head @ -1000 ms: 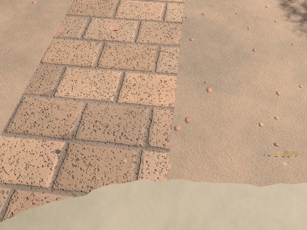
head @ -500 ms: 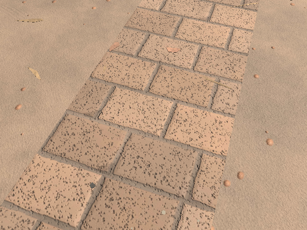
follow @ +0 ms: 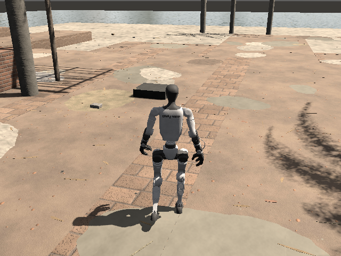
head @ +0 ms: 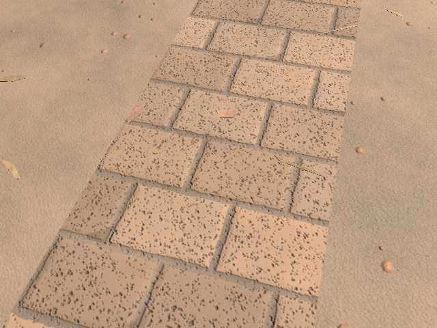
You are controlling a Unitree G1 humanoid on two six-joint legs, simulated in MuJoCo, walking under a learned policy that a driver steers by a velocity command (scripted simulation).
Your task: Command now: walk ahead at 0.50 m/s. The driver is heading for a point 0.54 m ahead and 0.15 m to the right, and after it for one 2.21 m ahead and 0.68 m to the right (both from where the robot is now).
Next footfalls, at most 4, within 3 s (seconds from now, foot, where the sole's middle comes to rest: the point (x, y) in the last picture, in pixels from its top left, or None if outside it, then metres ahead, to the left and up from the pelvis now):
0.48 left None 0.44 0.15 -0.76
1.04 right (275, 257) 0.68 -0.14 -0.76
1.52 left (252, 169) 1.04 -0.09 -0.76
2.06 right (340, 142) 1.16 -0.45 -0.76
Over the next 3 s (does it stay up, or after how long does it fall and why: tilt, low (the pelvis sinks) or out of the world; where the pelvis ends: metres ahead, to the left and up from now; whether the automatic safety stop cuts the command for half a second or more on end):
stays up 1.52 -0.51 0.02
